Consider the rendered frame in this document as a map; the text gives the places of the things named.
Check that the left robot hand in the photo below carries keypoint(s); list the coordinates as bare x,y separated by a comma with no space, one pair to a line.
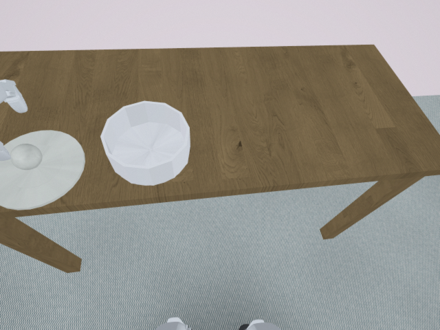
10,94

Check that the robot shin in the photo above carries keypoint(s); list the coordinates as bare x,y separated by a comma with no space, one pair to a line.
174,319
254,322

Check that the robot right shin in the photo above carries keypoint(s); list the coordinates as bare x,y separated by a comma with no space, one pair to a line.
254,322

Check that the lid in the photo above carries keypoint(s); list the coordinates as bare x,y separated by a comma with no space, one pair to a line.
62,165

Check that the pot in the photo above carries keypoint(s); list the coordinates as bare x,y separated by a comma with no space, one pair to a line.
147,143

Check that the table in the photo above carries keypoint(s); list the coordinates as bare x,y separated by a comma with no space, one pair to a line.
262,119

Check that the robot left shin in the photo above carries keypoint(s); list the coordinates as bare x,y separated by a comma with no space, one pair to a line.
174,319

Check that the knob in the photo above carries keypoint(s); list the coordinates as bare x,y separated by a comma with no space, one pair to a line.
26,156

